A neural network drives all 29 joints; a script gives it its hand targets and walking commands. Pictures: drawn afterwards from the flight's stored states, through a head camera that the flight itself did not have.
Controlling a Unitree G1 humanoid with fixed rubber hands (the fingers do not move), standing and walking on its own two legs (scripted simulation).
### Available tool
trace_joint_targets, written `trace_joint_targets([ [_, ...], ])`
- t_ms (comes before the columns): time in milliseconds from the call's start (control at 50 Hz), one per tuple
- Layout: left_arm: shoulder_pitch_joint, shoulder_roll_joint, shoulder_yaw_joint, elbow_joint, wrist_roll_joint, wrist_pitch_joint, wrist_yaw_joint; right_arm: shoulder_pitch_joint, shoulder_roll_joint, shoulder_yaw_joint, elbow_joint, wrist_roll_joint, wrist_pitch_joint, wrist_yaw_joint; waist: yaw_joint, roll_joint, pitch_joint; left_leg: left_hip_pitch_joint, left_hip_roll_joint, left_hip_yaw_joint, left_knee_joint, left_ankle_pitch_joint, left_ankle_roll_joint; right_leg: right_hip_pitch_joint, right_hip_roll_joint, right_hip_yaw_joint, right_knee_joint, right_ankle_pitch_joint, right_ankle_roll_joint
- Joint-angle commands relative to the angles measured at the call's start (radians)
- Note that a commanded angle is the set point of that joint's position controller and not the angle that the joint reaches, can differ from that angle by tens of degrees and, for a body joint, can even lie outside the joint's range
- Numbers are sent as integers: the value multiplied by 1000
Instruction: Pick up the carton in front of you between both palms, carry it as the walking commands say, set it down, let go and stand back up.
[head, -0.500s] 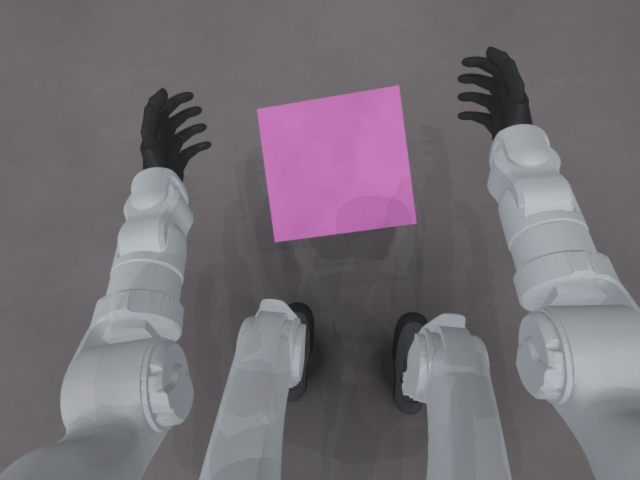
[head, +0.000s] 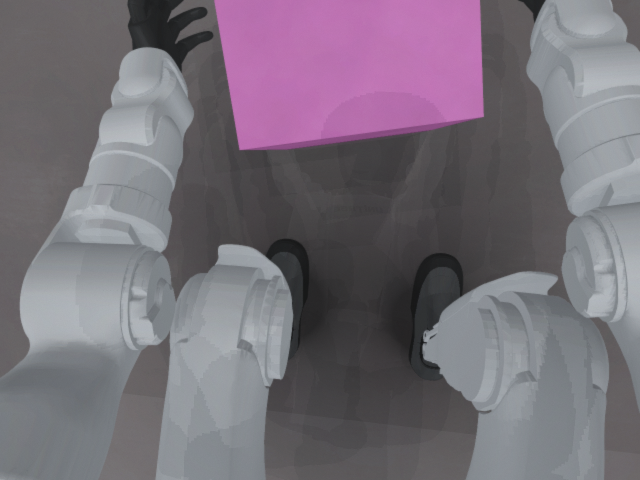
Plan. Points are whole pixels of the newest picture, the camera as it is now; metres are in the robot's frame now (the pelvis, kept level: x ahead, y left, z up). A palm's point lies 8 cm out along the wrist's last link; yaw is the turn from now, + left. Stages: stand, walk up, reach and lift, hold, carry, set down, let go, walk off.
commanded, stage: reach and lift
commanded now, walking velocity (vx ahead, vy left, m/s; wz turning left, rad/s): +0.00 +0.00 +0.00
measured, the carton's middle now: (347, 46) +0.53 +0.04 -0.25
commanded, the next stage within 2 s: none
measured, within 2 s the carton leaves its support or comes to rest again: leaves its support in 0.84 s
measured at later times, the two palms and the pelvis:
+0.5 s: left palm (178, 43) +0.51 +0.20 -0.18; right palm out of the picture +0.56 -0.12 -0.18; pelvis +0.01 +0.00 +0.00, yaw +0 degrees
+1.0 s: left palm (172, 17) +0.52 +0.18 -0.13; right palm out of the picture +0.55 -0.12 -0.13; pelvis +0.01 +0.00 -0.01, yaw -1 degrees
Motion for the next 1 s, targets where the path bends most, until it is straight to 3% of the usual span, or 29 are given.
trace_joint_targets([
  [0,-235,157,-19,-96,-30,-36,11,-296,-122,15,-111,27,-39,-5,37,-88,-1288,611,2,45,-137,260,-31,699,10,-9,-104,184,9],
  [40,-233,147,-36,-134,-50,-42,18,-295,-126,29,-146,39,-45,-10,40,-93,-1347,632,-6,50,-123,293,-31,737,10,-13,-88,212,7],
  [120,-174,95,-81,-121,-102,-37,15,-263,-92,40,-202,30,-47,-13,9,-133,-1371,665,-18,38,-113,349,-25,743,18,-38,-75,257,12],
  [320,-149,79,-27,-85,-1,-48,21,-164,-52,-15,-92,4,-54,-1,21,-60,-1129,564,-24,31,-137,272,-31,555,27,-20,-98,176,10],
  [460,-236,-43,-110,-114,-28,-54,15,-232,54,35,-86,24,-72,-4,3,-57,-1151,591,-37,32,-150,265,-34,568,40,-23,-122,167,5],
  [520,-236,-81,-91,-69,-15,-56,21,-254,67,26,-83,-5,-81,-19,-8,-60,-1153,600,-46,31,-153,255,-39,589,46,-24,-129,159,7],
  [580,-374,-322,-167,-98,-15,-57,-25,-350,344,94,-87,-3,-79,21,-9,-77,-1140,567,-67,36,-152,241,-28,593,65,-24,-132,162,0],
  [640,-553,-639,-231,-133,7,-29,-112,-460,694,130,-81,-38,-57,101,-17,-85,-1115,523,-88,43,-128,217,-24,577,94,-29,-115,166,-10],
  [680,-604,-763,-224,-162,38,1,-167,-464,844,117,-92,-64,-33,146,-16,-95,-1088,491,-102,60,-113,191,-27,574,108,-37,-108,155,-14],
  [780,-637,-950,-242,-275,20,49,-233,-482,1043,125,-214,-55,3,186,6,-95,-1249,545,-112,94,-91,262,-19,646,124,-63,-89,223,-19],
  [880,-626,-1102,-322,-433,-41,103,-244,-531,1197,216,-477,-5,40,182,13,-115,-1654,710,-125,104,-83,412,-17,854,138,-83,-76,376,-12],
  [940,-631,-1137,-348,-584,-10,149,-255,-463,1299,226,-567,-25,94,181,20,-118,-1797,720,-137,116,-110,414,-20,950,151,-85,-100,406,-7],
  [980,-608,-1162,-355,-634,28,183,-268,-396,1351,203,-570,-62,136,188,8,-105,-1776,710,-143,113,-145,383,-17,901,160,-91,-135,372,-6],
])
